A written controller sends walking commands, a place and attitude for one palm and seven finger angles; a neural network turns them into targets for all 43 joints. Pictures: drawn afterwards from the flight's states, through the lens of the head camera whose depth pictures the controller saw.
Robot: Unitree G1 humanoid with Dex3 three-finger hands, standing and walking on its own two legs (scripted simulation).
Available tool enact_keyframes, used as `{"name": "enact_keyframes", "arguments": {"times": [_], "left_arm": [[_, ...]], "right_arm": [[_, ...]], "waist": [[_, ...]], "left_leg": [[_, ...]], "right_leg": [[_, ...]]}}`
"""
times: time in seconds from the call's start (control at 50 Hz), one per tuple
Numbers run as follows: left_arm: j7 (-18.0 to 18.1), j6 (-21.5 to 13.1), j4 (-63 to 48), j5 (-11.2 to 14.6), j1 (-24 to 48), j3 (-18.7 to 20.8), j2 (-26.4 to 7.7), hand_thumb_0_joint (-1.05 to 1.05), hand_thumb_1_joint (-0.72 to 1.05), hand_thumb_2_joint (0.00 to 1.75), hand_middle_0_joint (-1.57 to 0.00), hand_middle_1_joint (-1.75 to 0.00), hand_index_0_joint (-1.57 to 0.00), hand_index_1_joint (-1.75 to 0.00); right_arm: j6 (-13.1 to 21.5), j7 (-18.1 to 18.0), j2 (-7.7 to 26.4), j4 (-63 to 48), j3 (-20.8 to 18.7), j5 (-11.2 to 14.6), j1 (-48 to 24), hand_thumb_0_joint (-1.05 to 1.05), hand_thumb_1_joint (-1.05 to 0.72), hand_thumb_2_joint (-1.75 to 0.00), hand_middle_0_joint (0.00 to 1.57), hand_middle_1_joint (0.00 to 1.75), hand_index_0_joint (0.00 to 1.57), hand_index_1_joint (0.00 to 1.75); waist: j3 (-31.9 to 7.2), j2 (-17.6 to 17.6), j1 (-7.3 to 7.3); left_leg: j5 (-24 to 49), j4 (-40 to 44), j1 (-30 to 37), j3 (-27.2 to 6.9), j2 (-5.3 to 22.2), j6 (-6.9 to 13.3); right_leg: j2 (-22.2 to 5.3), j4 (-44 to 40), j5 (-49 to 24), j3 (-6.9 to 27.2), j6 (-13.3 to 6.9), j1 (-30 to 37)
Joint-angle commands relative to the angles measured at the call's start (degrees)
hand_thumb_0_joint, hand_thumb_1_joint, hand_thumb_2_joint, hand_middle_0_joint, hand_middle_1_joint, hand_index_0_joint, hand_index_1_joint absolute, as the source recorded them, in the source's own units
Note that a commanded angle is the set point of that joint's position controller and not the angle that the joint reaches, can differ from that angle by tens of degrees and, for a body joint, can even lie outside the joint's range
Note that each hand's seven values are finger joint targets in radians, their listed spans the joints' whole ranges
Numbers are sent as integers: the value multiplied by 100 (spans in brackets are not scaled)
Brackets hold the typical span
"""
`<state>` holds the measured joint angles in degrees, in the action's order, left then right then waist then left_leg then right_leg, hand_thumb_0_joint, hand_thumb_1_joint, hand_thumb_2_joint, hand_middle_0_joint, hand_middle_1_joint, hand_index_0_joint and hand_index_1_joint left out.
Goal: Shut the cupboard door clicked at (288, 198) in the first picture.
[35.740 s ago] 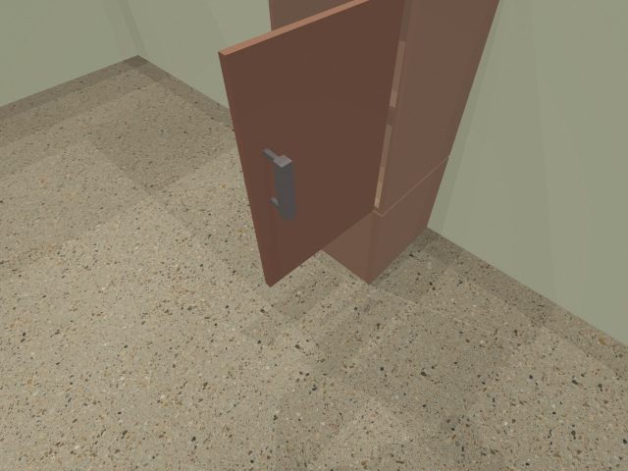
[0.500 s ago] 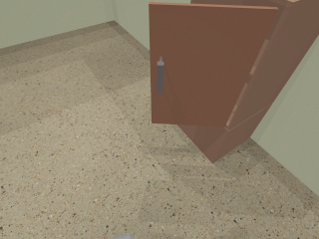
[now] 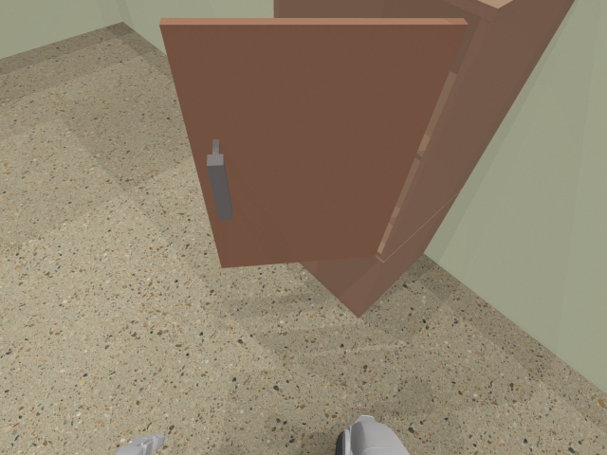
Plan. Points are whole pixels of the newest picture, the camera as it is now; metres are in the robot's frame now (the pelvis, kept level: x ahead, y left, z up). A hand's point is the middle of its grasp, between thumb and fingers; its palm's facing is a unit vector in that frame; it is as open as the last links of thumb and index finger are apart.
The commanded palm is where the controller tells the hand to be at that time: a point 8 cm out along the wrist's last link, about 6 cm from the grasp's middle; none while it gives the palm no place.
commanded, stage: come to a stop and stand still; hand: left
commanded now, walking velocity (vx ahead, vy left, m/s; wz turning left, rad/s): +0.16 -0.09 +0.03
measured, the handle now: (221, 180) +0.54 +0.14 +0.00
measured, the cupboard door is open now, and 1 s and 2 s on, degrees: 53 53 53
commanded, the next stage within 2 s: look again from close up in 1.32 s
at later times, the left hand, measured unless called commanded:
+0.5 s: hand (199, 447) +0.16 +0.15 -0.18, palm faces +0.08 -0.98 -0.20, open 7.3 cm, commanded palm none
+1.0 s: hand out of the picture +0.09 +0.13 -0.18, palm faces +0.01 -0.98 -0.22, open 7.4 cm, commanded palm none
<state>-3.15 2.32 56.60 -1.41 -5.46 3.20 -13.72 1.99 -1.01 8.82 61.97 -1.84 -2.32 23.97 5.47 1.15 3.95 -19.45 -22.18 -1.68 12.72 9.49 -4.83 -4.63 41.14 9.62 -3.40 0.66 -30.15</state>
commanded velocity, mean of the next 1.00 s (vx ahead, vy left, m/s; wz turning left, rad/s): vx -0.09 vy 0.02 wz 0.00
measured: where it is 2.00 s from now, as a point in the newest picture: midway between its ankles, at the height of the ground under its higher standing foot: outside the picture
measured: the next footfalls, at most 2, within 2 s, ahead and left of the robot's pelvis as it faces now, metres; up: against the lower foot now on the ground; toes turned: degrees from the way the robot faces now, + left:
right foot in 0.06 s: +0.15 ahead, -0.15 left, +0.00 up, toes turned -5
left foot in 0.50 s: +0.15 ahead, +0.06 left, +0.00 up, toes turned +3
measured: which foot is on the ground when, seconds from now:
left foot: down 0.00-0.06, up 0.08-0.48, down 0.50-1.00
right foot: up 0.00-0.04, down 0.06-0.52, up 0.54-0.92, down 0.94-1.00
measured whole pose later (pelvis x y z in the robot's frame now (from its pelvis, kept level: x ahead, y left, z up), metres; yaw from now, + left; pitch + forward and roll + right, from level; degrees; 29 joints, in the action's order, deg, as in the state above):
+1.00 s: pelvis +0.05 -0.06 +0.00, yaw +1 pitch -1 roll +0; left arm 1.0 2.2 60.6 -0.8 -12.9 1.1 -11.2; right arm -2.3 -1.0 10.6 61.3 -1.9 -0.8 14.6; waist 2.6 0.1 1.9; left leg -9.9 -27.7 -17.7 2.3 1.4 -0.4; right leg -1.5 26.8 18.8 1.2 0.7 -7.8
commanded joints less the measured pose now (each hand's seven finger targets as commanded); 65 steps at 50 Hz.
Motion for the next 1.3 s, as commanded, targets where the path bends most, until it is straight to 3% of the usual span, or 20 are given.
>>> {"name": "enact_keyframes", "arguments": {"times": [0.0, 0.02, 0.04, 0.06, 0.08, 0.16, 0.38, 0.46, 0.48, 0.5, 0.54, 0.66, 0.78, 0.84, 0.88, 0.92, 0.94, 0.98, 1.1, 1.28], "left_arm": [[71, -274, -36, -9, -950, 100, -369, 0, 90, 90, -20, -30, -20, -30], [132, -368, 203, -35, -1702, 194, -750, 0, 90, 90, -20, -30, -20, -30], [244, -434, 423, -48, -2343, 316, -1323, 0, 90, 90, -20, -30, -20, -30], [291, -418, 386, 48, -2262, 273, -1401, 0, 90, 90, -20, -30, -20, -30], [340, -435, 280, 39, -1684, 233, -1205, 0, 90, 90, -20, -30, -20, -30], [490, -514, -28, 32, -463, -43, -324, 0, 90, 90, -20, -30, -20, -30], [596, -265, -84, -21, -610, 166, -685, 0, 90, 90, -20, -30, -20, -30], [587, -175, -172, 46, -603, 147, -597, 0, 90, 90, -20, -30, -20, -30], [580, -128, -253, 71, -820, 86, -327, 0, 90, 90, -20, -30, -20, -30], [595, -83, -307, 80, -827, 24, -225, 0, 90, 90, -20, -30, -20, -30], [600, 49, -321, 64, -682, 48, -321, 0, 90, 90, -20, -30, -20, -30], [506, 58, -204, 71, -947, 86, -368, 0, 90, 90, -20, -30, -20, -30], [421, 59, -183, 63, -684, -40, -184, 0, 90, 90, -20, -30, -20, -30], [420, 16, 19, 64, -1006, -62, -164, 0, 90, 90, -20, -30, -20, -30], [456, -56, 196, 51, -1353, -49, -281, 0, 90, 90, -20, -30, -20, -30], [479, -129, 160, 28, -1099, -41, -697, 0, 90, 90, -20, -30, -20, -30], [477, -106, 81, 18, -838, -62, -762, 0, 90, 90, -20, -30, -20, -30], [481, -240, 198, 63, -724, -129, -526, 0, 90, 90, -20, -30, -20, -30], [503, -186, 426, 104, -1003, -167, -246, 0, 90, 90, -20, -30, -20, -30], [510, -205, 603, 117, -1348, -179, -28, 0, 90, 90, -20, -30, -20, -30]], "right_arm": [[9, -44, 1329, -228, -341, 64, -112, 0, -90, -90, 20, 30, 20, 30], [22, 7, 1121, -214, -314, 131, -73, 0, -90, -90, 20, 30, 20, 30], [0, 54, 538, -372, -177, 197, -41, 0, -90, -90, 20, 30, 20, 30], [-59, 8, 570, -551, -160, 218, -216, 0, -90, -90, 20, 30, 20, 30], [-91, -22, 535, -435, -180, 208, -167, 0, -90, -90, 20, 30, 20, 30], [-210, -48, 332, -101, -25, 167, 62, 0, -90, -90, 20, 30, 20, 30], [-476, 9, 628, -697, -165, 191, -1112, 0, -90, -90, 20, 30, 20, 30], [-375, 21, 826, -687, -189, 152, -854, 0, -90, -90, 20, 30, 20, 30], [-329, 4, 1191, -796, -221, 104, -931, 0, -90, -90, 20, 30, 20, 30], [-343, -28, 1408, -887, -256, 93, -1003, 0, -90, -90, 20, 30, 20, 30], [-310, -183, 1393, -958, -208, 72, -1181, 0, -90, -90, 20, 30, 20, 30], [-219, -229, 1126, -983, -114, 135, -1237, 0, -90, -90, 20, 30, 20, 30], [-267, -147, 1261, -650, -212, 102, -928, 0, -90, -90, 20, 30, 20, 30], [-266, -109, 1205, -536, -233, 129, -1017, 0, -90, -90, 20, 30, 20, 30], [-277, -67, 1036, -491, -219, 191, -977, 0, -90, -90, 20, 30, 20, 30], [-319, -4, 605, -515, -111, 212, -963, 0, -90, -90, 20, 30, 20, 30], [-342, 33, 533, -486, -84, 185, -901, 0, -90, -90, 20, 30, 20, 30], [-316, 16, 602, -294, -54, 131, -771, 0, -90, -90, 20, 30, 20, 30], [-281, -24, 612, 132, -24, 142, -405, 0, -90, -90, 20, 30, 20, 30], [-213, -99, 487, 248, 3, 153, -249, 0, -90, -90, 20, 30, 20, 30]], "waist": [[-591, -900, -649], [-1044, -132, -987], [-1378, 1734, -1168], [-1281, 1257, -1059], [-1250, 1710, -796], [-1074, 153, -136], [-801, 641, -400], [-1016, 189, -261], [-1138, -872, -363], [-988, -1317, -310], [-760, -1167, -313], [-1038, -762, -390], [-897, -1199, -168], [-634, -1027, -352], [-661, -552, -454], [-376, 344, -288], [-257, 30, -159], [-37, 1195, -192], [257, 166, -234], [45, -136, -326]], "left_leg": [[2735, -587, -642, -277, 747, 655], [2121, -1793, -1456, -102, 385, 468], [-1315, -3478, -2789, -26, -598, 324], [-2029, -4438, -2901, -808, -601, 446], [-1526, -4949, -3026, -1103, -493, 452], [-559, -3770, -1982, -1299, -286, 249], [-474, -2168, -1983, -1247, -789, 196], [2167, -199, -584, -1388, -389, 407], [4280, -140, -266, -2391, 635, 889], [5279, 107, -567, -2676, 1272, 1458], [5592, 68, -888, -2778, 1215, 1737], [4471, 97, -227, -2125, 714, 1515], [2138, 543, -423, -2349, 642, 1407], [1098, 562, -1101, -2345, 456, 1239], [339, 354, -1652, -2030, 6, 819], [-59, -271, -1528, -1333, -701, 364], [205, -310, -1024, -1300, -778, 364], [791, -434, -931, -1270, -702, 379], [915, -97, -904, -1380, -518, 377], [1172, 6, -964, -1461, -438, 417]], "right_leg": [[405, -1179, -181, -407, -201, 2123], [21, -1467, -252, 83, -359, 3470], [-1420, -2019, -968, 1903, -873, 4281], [-1863, -2473, -1246, 2287, -1150, 3594], [-1675, -2634, -1088, 2359, -1145, 3245], [-1278, -2144, -3820, 712, -1033, 1978], [-1475, -1859, -3932, 974, -1325, 2286], [-843, -1075, -2082, 544, -625, 1751], [-170, -606, -292, 58, -170, 1253], [269, 276, 2077, -42, -2, 1161], [463, 1738, 2609, 716, 23, 809], [448, 2074, 1628, 807, 233, 472], [369, 221, 1856, 351, 123, 1207], [412, -1026, 1130, 204, 3, 1961], [224, -2205, 501, 447, -119, 2743], [-899, -2907, 1613, 1537, -613, 1759], [-975, -2920, 1870, 1510, -621, 1079], [-600, -2901, 1118, 1311, -566, 991], [-185, -2674, 1567, 986, -344, 1011], [-73, -2482, 942, 899, -298, 1462]]}}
